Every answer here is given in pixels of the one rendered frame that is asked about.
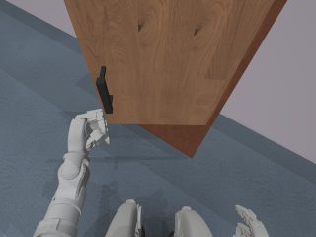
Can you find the robot right thigh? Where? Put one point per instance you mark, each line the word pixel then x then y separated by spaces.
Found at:
pixel 189 223

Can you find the robot left forearm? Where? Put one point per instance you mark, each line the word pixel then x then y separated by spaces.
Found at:
pixel 67 203

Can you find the robot left hand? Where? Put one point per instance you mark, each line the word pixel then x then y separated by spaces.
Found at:
pixel 80 131

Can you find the cupboard door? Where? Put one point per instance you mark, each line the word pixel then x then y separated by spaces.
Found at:
pixel 168 62

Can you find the handle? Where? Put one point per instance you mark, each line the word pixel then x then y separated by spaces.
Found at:
pixel 103 91

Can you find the robot left shin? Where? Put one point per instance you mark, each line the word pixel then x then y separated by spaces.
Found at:
pixel 137 233

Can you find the robot right hand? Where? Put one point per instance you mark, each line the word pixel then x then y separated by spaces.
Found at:
pixel 256 228

